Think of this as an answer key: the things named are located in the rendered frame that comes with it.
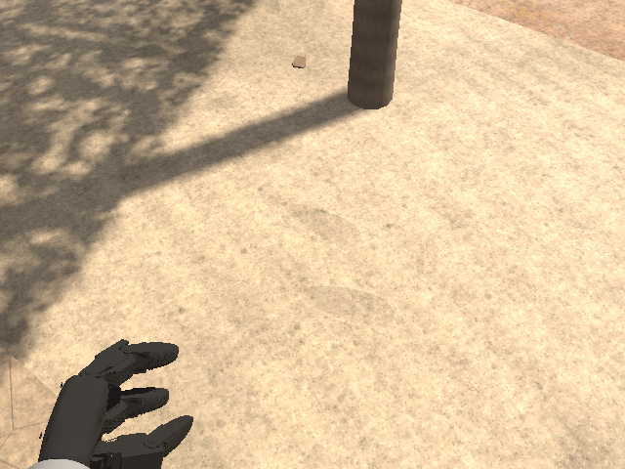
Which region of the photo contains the robot left hand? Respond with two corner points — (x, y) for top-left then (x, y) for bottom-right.
(38, 339), (193, 469)

